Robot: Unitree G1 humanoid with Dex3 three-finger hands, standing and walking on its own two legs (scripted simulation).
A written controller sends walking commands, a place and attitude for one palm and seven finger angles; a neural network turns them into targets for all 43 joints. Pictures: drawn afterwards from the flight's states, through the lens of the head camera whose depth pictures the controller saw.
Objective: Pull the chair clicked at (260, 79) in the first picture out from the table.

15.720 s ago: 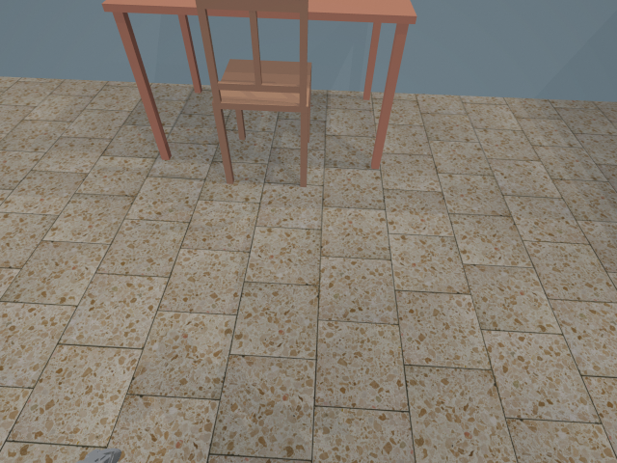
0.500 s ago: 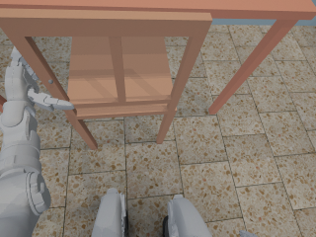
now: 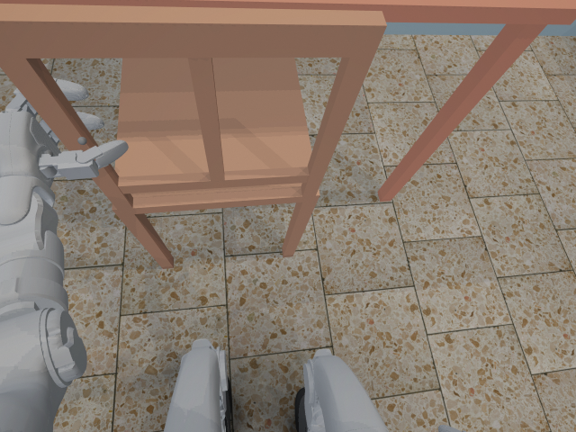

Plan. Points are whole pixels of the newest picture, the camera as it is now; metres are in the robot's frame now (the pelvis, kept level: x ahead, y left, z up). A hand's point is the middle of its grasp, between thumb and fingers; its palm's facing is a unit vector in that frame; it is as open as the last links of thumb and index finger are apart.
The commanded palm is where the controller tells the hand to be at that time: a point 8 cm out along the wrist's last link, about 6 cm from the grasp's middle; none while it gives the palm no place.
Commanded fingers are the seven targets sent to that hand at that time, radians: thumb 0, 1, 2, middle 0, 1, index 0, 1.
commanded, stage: hook a spindle and tug to test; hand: left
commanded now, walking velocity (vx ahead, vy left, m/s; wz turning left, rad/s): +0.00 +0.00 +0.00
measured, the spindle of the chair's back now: (210, 128) +0.52 +0.10 +0.02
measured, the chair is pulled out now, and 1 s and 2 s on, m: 0.00 0.02 0.14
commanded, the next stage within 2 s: step backward, pulling the chair out in 0.84 s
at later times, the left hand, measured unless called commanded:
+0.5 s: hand (85, 148) +0.47 +0.25 +0.04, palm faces +0.13 -0.99 -0.02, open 5.7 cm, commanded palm +0.44 +0.28 +0.04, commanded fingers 0.00 0.90 0.90 -0.50 -1.45 -0.50 -1.45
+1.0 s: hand (87, 161) +0.45 +0.24 +0.04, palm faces +0.16 -0.98 -0.08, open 5.8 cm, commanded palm +0.42 +0.28 +0.04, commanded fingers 0.00 0.90 0.90 -0.50 -1.45 -0.50 -1.45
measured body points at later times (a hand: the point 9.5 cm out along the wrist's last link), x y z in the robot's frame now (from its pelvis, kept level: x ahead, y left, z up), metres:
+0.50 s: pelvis +0.01 +0.01 +0.01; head +0.16 +0.04 +0.43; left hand +0.46 +0.30 +0.04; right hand +0.06 -0.26 -0.10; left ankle +0.06 +0.11 -0.61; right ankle +0.01 -0.13 -0.61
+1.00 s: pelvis +0.01 +0.00 +0.02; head +0.16 +0.03 +0.45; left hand +0.44 +0.29 +0.04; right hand +0.10 -0.26 -0.10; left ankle +0.06 +0.11 -0.61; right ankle +0.01 -0.13 -0.61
